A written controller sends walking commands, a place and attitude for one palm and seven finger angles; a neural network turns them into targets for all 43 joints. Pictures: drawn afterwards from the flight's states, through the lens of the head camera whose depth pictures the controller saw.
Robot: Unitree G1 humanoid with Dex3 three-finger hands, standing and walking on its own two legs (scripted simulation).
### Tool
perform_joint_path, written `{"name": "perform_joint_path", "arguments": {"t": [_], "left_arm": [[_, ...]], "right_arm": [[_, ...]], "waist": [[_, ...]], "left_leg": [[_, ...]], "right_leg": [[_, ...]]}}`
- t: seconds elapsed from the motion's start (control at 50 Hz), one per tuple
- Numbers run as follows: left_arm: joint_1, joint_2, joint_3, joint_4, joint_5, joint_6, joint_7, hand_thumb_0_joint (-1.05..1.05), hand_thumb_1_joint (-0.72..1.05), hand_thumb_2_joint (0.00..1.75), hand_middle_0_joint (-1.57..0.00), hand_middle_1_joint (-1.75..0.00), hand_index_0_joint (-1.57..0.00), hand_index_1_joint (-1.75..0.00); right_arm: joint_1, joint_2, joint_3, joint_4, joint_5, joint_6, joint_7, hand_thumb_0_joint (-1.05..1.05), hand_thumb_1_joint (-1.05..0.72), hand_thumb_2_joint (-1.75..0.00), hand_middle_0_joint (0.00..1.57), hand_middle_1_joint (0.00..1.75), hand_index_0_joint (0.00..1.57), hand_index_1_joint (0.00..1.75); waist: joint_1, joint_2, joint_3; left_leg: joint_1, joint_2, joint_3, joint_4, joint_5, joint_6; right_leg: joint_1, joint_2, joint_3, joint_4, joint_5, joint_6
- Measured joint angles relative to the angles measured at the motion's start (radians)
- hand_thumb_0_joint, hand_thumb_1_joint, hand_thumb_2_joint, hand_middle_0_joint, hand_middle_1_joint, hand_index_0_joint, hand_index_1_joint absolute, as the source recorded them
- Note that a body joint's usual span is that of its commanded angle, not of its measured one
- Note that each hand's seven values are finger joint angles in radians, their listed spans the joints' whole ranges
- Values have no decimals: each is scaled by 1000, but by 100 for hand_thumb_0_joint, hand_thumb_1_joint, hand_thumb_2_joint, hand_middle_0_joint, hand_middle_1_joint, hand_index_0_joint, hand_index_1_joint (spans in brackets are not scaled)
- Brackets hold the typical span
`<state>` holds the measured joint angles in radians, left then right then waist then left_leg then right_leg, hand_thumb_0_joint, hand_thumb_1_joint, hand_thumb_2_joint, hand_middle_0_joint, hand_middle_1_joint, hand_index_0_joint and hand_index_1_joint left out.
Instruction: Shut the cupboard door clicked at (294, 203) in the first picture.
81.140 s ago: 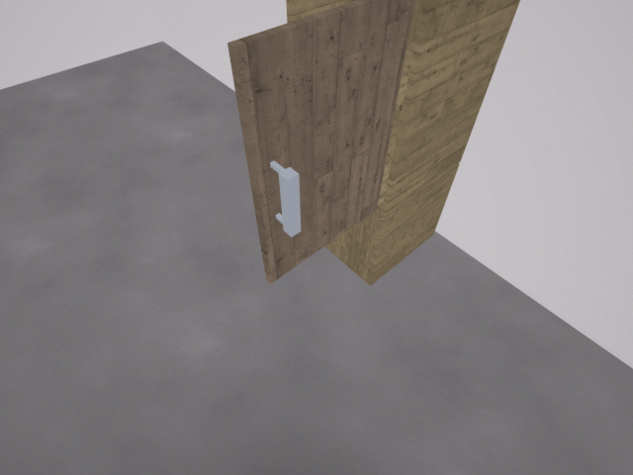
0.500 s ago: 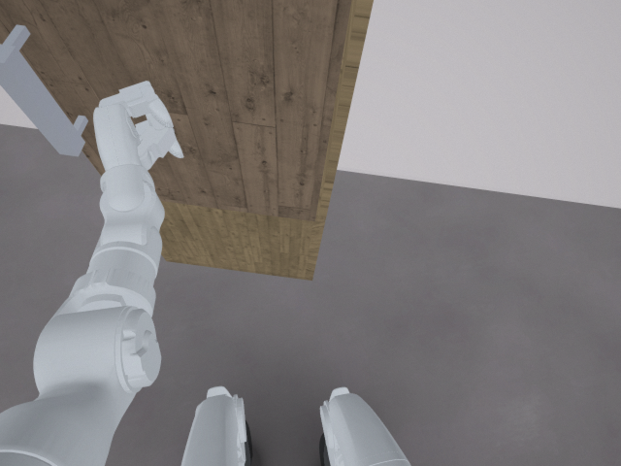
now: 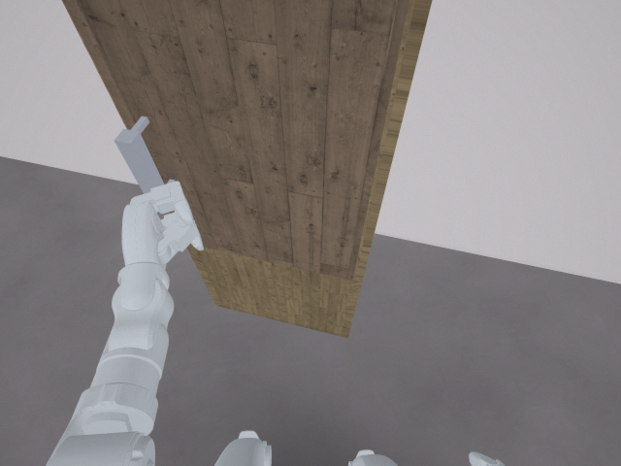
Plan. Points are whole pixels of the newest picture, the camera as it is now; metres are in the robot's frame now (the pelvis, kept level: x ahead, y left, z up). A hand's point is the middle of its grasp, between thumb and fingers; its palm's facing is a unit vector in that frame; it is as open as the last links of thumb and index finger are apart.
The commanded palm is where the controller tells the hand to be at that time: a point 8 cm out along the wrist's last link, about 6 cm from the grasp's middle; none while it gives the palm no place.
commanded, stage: draw the hand back to the body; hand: left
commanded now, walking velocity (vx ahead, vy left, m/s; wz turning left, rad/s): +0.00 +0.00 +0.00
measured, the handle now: (152, 164) +0.57 +0.26 +0.01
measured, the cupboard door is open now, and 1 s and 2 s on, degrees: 0 0 0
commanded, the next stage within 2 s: step back with the hand held close in 1.28 s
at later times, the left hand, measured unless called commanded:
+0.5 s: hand (67, 290) +0.28 +0.23 +0.15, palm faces +0.24 -0.93 -0.27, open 3.4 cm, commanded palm +0.23 +0.27 +0.17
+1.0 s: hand out of the picture +0.18 +0.29 +0.23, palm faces +0.52 -0.74 -0.43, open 6.8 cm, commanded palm +0.15 +0.32 +0.24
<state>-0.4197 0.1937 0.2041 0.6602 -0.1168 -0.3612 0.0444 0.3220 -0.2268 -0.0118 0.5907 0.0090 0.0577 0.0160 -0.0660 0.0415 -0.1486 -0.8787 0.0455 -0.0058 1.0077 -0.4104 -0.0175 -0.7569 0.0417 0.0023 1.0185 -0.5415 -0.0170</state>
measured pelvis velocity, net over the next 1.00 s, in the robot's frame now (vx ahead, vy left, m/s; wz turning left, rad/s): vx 0.02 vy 0.01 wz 0.04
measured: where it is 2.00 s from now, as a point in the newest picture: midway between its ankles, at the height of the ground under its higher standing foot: outside the picture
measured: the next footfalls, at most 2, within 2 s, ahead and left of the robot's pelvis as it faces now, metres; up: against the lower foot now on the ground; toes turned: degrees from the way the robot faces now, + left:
none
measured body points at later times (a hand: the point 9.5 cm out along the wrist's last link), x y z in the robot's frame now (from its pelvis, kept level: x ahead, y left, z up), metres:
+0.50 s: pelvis +0.00 +0.02 +0.06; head -0.02 +0.00 +0.51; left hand +0.26 +0.27 +0.17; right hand +0.19 -0.21 -0.02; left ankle +0.04 +0.13 -0.67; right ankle -0.03 -0.11 -0.67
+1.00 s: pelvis +0.02 +0.01 +0.07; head -0.01 -0.02 +0.51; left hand +0.15 +0.33 +0.26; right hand +0.22 -0.19 -0.02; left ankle +0.04 +0.13 -0.67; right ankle -0.03 -0.11 -0.67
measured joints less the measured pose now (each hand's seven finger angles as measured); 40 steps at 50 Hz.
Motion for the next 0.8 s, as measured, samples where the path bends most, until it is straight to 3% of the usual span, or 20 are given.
{"name": "perform_joint_path", "arguments": {"t": [0.12, 0.22, 0.3, 0.38, 0.58, 0.8], "left_arm": [[114, 25, -31, -123, -44, 14, -50, 2, 90, 90, -130, -150, -130, -150], [222, 25, -52, -230, -80, 72, -95, 1, 90, 90, -128, -147, -128, -147], [329, 55, -104, -348, 2, 172, -36, 1, 90, 90, -122, -141, -122, -140], [414, 78, -127, -448, 36, 244, 11, 2, 90, 90, -113, -131, -113, -131], [587, 102, -78, -688, 47, 304, 46, 2, 90, 90, -87, -103, -88, -103], [791, 139, 43, -922, 47, 317, 55, 2, 89, 90, -58, -70, -58, -70]], "right_arm": [[-6, -6, 4, 7, 18, -26, -20, 1, -91, -90, 20, 30, 20, 30], [-24, -20, 10, -4, 34, -43, -37, 1, -91, -90, 20, 30, 20, 30], [-60, -14, 13, -24, 40, -11, -74, 1, -91, -90, 20, 30, 20, 30], [-95, -7, 29, -36, 41, -2, -107, 1, -91, -90, 20, 30, 20, 30], [-149, 5, 62, -43, 32, -53, -111, 1, -91, -90, 20, 30, 20, 30], [-142, 14, 64, -5, 14, -107, -97, 1, -90, -90, 20, 30, 20, 30]], "waist": [[15, 5, 8], [31, 10, 15], [40, 9, 41], [54, 10, 64], [95, 14, 108], [128, 23, 119]], "left_leg": [[106, -4, -10, -65, 25, 1], [191, -11, -7, -118, 46, 8], [296, -22, 6, -202, 79, 12], [402, -31, 14, -299, 119, 21], [584, -47, 14, -462, 182, 28], [659, -51, 9, -528, 199, 27]], "right_leg": [[116, -3, -10, -82, 31, 1], [202, -10, -8, -139, 55, 7], [299, -23, 3, -213, 86, 15], [402, -33, 10, -308, 127, 19], [590, -48, 7, -483, 197, 26], [672, -52, 1, -563, 220, 26]]}}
